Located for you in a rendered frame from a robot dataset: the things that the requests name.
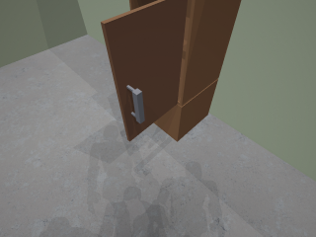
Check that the cupboard door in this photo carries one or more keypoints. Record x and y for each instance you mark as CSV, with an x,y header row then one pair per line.
x,y
145,50

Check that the handle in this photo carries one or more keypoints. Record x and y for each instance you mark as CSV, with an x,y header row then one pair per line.
x,y
138,104

